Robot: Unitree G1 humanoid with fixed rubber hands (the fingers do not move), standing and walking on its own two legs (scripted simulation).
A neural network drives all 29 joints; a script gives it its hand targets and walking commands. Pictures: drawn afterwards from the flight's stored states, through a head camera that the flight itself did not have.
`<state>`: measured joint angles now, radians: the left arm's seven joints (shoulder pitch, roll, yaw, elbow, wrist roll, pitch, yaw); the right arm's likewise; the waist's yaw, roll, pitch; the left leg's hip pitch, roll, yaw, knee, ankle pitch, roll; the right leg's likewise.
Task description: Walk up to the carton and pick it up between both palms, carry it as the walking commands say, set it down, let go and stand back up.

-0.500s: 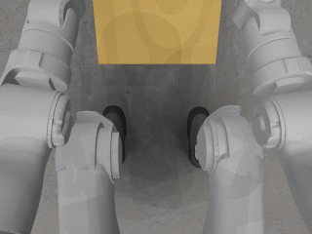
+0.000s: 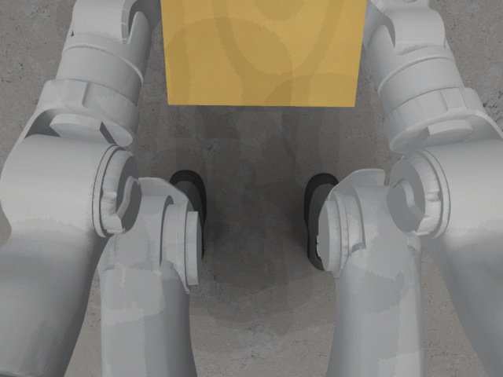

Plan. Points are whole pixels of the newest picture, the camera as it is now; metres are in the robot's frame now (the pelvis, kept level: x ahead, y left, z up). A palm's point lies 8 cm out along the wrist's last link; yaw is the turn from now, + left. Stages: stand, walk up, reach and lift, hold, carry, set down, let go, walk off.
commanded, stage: reach and lift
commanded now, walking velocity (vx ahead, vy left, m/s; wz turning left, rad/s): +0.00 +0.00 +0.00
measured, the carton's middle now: out of the picture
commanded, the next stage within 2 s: none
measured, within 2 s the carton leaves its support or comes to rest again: leaves its support in 0.24 s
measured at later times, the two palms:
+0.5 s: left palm out of the picture +0.58 +0.12 -0.17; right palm out of the picture +0.56 -0.14 -0.18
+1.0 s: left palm out of the picture +0.56 +0.13 -0.11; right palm out of the picture +0.55 -0.12 -0.12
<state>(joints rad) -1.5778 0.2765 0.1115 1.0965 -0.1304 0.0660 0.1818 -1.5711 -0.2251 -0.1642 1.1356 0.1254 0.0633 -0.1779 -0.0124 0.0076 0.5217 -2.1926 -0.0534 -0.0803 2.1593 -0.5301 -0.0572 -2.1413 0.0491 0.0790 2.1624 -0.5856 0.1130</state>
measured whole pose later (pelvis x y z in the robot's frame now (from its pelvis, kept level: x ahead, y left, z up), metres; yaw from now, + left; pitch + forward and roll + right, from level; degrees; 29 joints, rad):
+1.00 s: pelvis -0.01 +0.00 +0.02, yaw +0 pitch +29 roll -2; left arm -1.54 0.15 0.39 0.81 0.09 0.29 0.15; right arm -1.49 -0.15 -0.28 0.78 -0.01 0.37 -0.20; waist -0.01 0.03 0.52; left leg -2.10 -0.07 -0.10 2.11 -0.51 -0.07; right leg -2.05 0.08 0.09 2.11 -0.57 0.12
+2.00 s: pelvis -0.03 +0.00 +0.10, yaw +0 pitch +24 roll -2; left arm -1.41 0.05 0.42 0.59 0.17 0.40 0.14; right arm -1.38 -0.05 -0.42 0.56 -0.13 0.48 -0.13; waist -0.01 0.02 0.52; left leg -1.81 -0.06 -0.10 1.84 -0.46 -0.05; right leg -1.76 0.07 0.09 1.83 -0.50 0.12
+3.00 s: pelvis -0.03 +0.01 +0.20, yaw +0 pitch +14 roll -2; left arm -1.17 0.00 0.36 0.50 0.16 0.44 0.13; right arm -1.12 0.03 -0.38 0.46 -0.14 0.46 -0.13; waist -0.01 0.01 0.52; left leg -1.34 -0.07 -0.12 1.50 -0.41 -0.05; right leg -1.30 0.06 0.09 1.48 -0.43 0.10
